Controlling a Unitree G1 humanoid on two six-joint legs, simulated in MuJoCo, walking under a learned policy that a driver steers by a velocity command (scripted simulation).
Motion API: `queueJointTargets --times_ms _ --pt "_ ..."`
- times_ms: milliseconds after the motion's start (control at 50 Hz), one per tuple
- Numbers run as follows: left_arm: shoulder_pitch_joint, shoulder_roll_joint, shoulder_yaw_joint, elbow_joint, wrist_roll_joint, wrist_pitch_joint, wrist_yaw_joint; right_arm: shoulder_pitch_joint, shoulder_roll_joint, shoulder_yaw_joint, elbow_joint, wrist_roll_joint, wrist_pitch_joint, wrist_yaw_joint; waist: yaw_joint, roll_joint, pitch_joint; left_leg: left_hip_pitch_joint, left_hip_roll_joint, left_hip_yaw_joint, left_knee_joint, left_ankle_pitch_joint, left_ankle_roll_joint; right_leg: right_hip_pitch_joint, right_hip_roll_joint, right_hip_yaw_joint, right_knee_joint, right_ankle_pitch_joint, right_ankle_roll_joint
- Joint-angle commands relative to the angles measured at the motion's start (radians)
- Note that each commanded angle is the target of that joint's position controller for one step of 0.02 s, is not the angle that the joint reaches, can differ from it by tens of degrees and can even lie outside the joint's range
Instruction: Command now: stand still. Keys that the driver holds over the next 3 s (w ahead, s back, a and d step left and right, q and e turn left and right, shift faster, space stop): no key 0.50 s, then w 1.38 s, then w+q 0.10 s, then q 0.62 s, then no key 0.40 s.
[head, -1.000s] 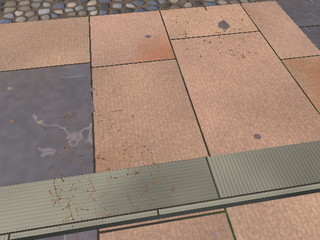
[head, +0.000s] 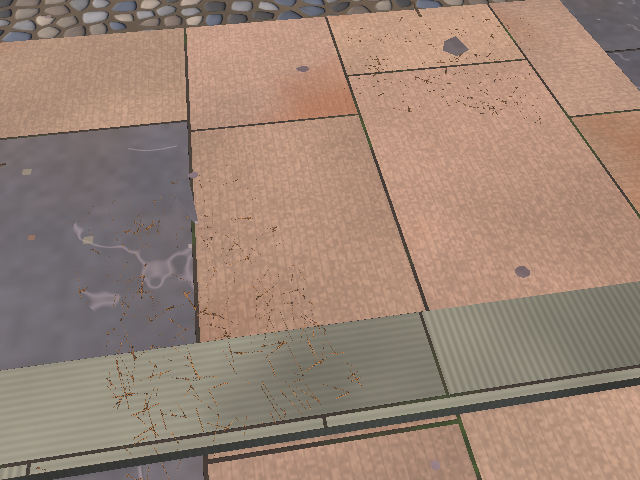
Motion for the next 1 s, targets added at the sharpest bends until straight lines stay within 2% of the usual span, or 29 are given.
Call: queueJointTargets --times_ms 20,500,520,540,560,580,600,620,640,660,680,700,740,760,780,800,820,840,860,880,900,920,940,1000 --pt "0.045 0.096 0.012 -0.013 0.0 -0.005 0.003 0.049 -0.1 -0.016 -0.02 0.0 -0.006 -0.003 0.0 0.006 0.01 -0.029 0.057 -0.055 -0.109 0.109 0.014 -0.006 0.001 -0.019 -0.054 0.136 -0.027" --pt "0.086 0.083 0.002 0.0 -0.002 -0.008 0.004 0.094 -0.082 -0.012 -0.002 0.002 -0.004 -0.006 -0.001 0.005 0.021 -0.03 0.052 -0.049 -0.105 0.111 0.012 -0.019 0.003 -0.027 -0.054 0.129 -0.027" --pt "0.105 0.068 -0.002 0.009 -0.001 -0.007 0.004 0.11 -0.074 -0.01 0.008 0.001 -0.002 -0.007 -0.001 0.013 -0.003 -0.021 0.047 -0.048 -0.12 -0.001 0.014 -0.008 0.017 -0.045 -0.049 0.053 -0.028" --pt "0.107 0.063 -0.003 0.01 -0.005 -0.007 0.005 0.116 -0.091 -0.016 0.011 0.006 0.001 -0.011 -0.005 0.032 0.01 -0.032 0.047 -0.061 -0.139 -0.171 0.027 -0.03 0.043 -0.075 -0.014 -0.06 -0.033" --pt "0.1 0.067 0.0 0.003 -0.009 -0.009 0.006 0.119 -0.128 -0.028 0.007 0.014 0.003 -0.015 -0.011 0.072 0.032 -0.05 0.073 -0.108 -0.167 -0.354 0.057 -0.078 0.073 -0.111 0.051 -0.189 -0.042" --pt "0.076 0.068 0.0 -0.015 -0.008 -0.018 0.004 0.142 -0.157 -0.038 0.005 0.021 0.002 -0.017 -0.026 0.117 0.064 -0.055 0.144 -0.21 -0.224 -0.51 0.102 -0.158 0.077 -0.128 0.129 -0.246 -0.052" --pt "0.047 0.06 -0.003 -0.037 -0.01 -0.033 -0.001 0.17 -0.188 -0.049 0.005 0.024 -0.003 -0.018 -0.041 0.172 0.088 -0.047 0.245 -0.344 -0.294 -0.607 0.156 -0.227 0.06 -0.139 0.232 -0.233 -0.06" --pt "0.017 0.058 -0.005 -0.057 -0.013 -0.051 -0.009 0.174 -0.209 -0.06 0.001 0.023 -0.012 -0.018 -0.048 0.19 0.126 -0.086 0.331 -0.459 -0.346 -0.609 0.208 -0.258 0.014 -0.117 0.325 -0.2 -0.071" --pt "0.002 0.062 -0.001 -0.068 -0.019 -0.066 -0.018 0.16 -0.202 -0.061 -0.008 0.016 -0.022 -0.017 -0.041 0.177 0.15 -0.083 0.369 -0.504 -0.365 -0.553 0.233 -0.307 -0.019 -0.093 0.397 -0.222 -0.083" --pt "0.0 0.066 0.002 -0.076 -0.024 -0.079 -0.026 0.144 -0.189 -0.06 -0.019 0.013 -0.031 -0.014 -0.032 0.159 0.152 -0.054 0.379 -0.5 -0.362 -0.487 0.233 -0.349 -0.045 -0.078 0.424 -0.262 -0.097" --pt "0.007 0.067 0.004 -0.082 -0.03 -0.09 -0.033 0.12 -0.183 -0.06 -0.033 0.02 -0.037 -0.012 -0.016 0.142 0.142 -0.035 0.368 -0.458 -0.349 -0.421 0.211 -0.345 -0.064 -0.071 0.372 -0.271 -0.112" --pt "0.02 0.068 0.006 -0.081 -0.033 -0.1 -0.038 0.089 -0.182 -0.061 -0.047 0.032 -0.039 -0.01 0.003 0.124 0.125 -0.042 0.33 -0.383 -0.33 -0.351 0.178 -0.279 -0.063 -0.085 0.265 -0.248 -0.121" --pt "0.135 0.055 0.016 -0.026 -0.028 -0.109 -0.044 0.039 -0.192 -0.063 -0.066 0.049 -0.03 -0.005 0.064 0.095 0.068 -0.165 0.215 -0.204 -0.234 -0.253 0.129 0.027 0.019 -0.186 0.03 -0.035 -0.11" --pt "0.212 0.059 0.026 0.008 -0.022 -0.104 -0.046 0.045 -0.185 -0.061 -0.07 0.047 -0.027 -0.003 0.084 0.07 0.049 -0.225 0.17 -0.157 -0.156 -0.231 0.116 0.143 0.054 -0.201 -0.002 0.011 -0.092" --pt "0.301 0.076 0.035 0.029 -0.02 -0.1 -0.046 0.027 -0.146 -0.048 -0.081 0.038 -0.033 0.001 0.117 -0.008 0.023 -0.31 0.117 -0.094 0.015 -0.158 0.086 0.259 -0.013 -0.09 -0.05 -0.027 -0.103" --pt "0.417 0.157 0.05 0.029 -0.022 -0.097 -0.038 0.019 -0.065 -0.025 -0.1 0.013 -0.044 0.012 0.14 -0.249 -0.043 -0.421 0.034 0.034 0.395 -0.181 0.023 0.353 -0.234 0.233 -0.185 -0.118 -0.164" --pt "0.456 0.237 0.058 0.029 -0.004 -0.113 -0.054 0.03 -0.048 -0.027 -0.129 0.035 -0.062 0.012 0.124 -0.334 -0.027 -0.601 -0.021 -0.029 0.612 -0.29 0.031 0.342 -0.392 0.625 -0.336 -0.381 -0.31" --pt "0.344 0.185 0.041 0.003 -0.004 -0.129 -0.059 -0.003 -0.097 -0.033 -0.142 0.056 -0.076 0.013 0.077 -0.172 0.08 -0.689 0.062 -0.09 0.741 -0.224 0.052 0.263 -0.411 0.625 -0.35 -0.479 -0.324" --pt "0.252 0.137 0.026 -0.03 -0.008 -0.138 -0.064 -0.021 -0.12 -0.038 -0.144 0.056 -0.088 0.021 0.05 -0.102 0.123 -0.721 0.103 -0.101 0.757 -0.098 0.067 0.231 -0.357 0.488 -0.343 -0.4 -0.282" --pt "0.197 0.126 0.018 -0.053 -0.009 -0.139 -0.071 -0.013 -0.125 -0.043 -0.131 0.041 -0.094 0.023 0.028 -0.071 0.107 -0.689 0.13 -0.085 0.722 -0.01 0.067 0.215 -0.298 0.36 -0.344 -0.247 -0.244" --pt "0.179 0.116 0.014 -0.064 -0.008 -0.135 -0.074 -0.022 -0.146 -0.053 -0.13 0.027 -0.098 0.023 0.02 -0.064 0.1 -0.663 0.149 -0.072 0.661 0.053 0.059 0.215 -0.258 0.258 -0.343 -0.091 -0.214" --pt "0.2 0.087 0.006 -0.061 -0.004 -0.127 -0.072 -0.031 -0.149 -0.059 -0.126 0.021 -0.096 0.029 0.024 -0.073 0.081 -0.623 0.158 -0.052 0.623 0.094 0.049 0.213 -0.219 0.168 -0.341 0.044 -0.191" --pt "0.238 0.082 0.003 -0.053 0.001 -0.121 -0.067 -0.037 -0.128 -0.057 -0.125 0.02 -0.092 0.035 0.03 -0.088 0.065 -0.604 0.155 -0.027 0.603 0.124 0.036 0.217 -0.197 0.111 -0.335 0.161 -0.189" --pt "0.29 0.115 0.006 -0.052 0.007 -0.109 -0.048 -0.147 -0.085 -0.044 -0.17 0.018 -0.08 0.04 0.048 -0.067 0.069 -0.621 0.147 0.009 0.475 0.189 -0.003 0.211 -0.185 0.037 -0.343 0.34 -0.212"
